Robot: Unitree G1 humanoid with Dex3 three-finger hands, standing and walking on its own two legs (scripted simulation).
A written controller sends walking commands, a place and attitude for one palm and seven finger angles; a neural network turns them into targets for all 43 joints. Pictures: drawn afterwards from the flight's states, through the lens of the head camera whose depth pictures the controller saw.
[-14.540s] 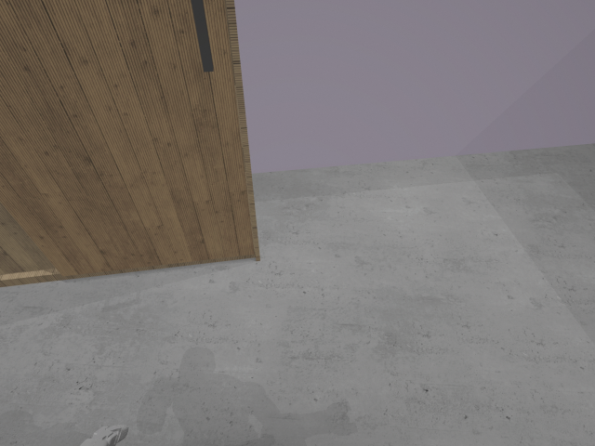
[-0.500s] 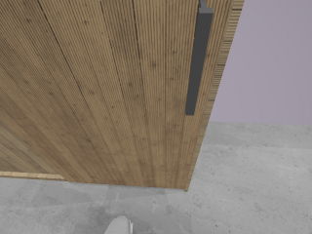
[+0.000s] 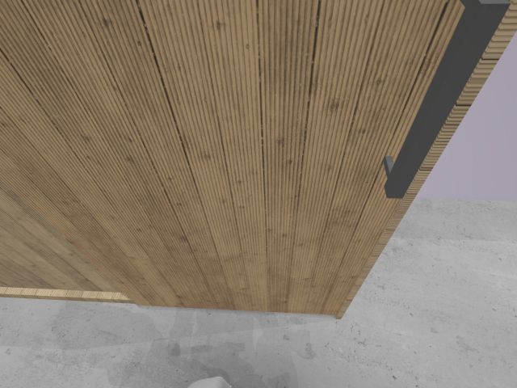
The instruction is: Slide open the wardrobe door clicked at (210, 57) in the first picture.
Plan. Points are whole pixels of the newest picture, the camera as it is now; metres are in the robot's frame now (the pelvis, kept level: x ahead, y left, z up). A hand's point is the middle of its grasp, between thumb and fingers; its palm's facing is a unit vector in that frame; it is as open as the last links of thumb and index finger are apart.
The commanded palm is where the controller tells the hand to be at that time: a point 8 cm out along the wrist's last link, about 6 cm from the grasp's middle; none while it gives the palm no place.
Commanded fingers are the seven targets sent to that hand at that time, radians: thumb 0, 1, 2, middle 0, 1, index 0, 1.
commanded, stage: shuffle to correct the standing spot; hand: right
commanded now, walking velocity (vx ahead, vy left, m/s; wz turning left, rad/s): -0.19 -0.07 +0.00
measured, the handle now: (422, 110) +0.40 -0.17 +0.23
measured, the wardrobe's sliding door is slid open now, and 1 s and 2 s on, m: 0.00 0.00 0.00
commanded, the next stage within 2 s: come to a stop and stand still in 0.10 s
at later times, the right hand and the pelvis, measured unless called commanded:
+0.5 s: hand out of the picture -0.11 -0.13 -0.14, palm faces +0.04 +0.96 -0.27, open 7.4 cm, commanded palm none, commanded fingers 0.00 -0.90 -0.90 0.20 0.30 0.20 0.30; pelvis -0.09 +0.05 +0.02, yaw +3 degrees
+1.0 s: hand out of the picture -0.13 -0.21 -0.17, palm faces +0.04 +0.97 -0.24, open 7.4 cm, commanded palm none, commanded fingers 0.00 -0.90 -0.90 0.20 0.30 0.20 0.30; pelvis -0.09 -0.03 +0.00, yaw +3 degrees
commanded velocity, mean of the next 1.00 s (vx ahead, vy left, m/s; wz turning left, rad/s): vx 0.05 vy -0.08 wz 0.00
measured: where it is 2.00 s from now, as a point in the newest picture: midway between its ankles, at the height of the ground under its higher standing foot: outside the picture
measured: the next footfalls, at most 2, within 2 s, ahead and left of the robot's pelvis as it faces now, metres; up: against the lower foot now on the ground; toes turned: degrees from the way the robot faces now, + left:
left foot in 0.38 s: -0.10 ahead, +0.16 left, +0.00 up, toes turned +4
right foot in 0.90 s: -0.02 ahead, -0.11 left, +0.00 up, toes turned -1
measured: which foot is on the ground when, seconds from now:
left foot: down 0.00-0.00, up 0.02-0.36, down 0.38-0.92, up 0.94-1.00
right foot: down 0.00-0.38, up 0.40-0.88, down 0.90-1.00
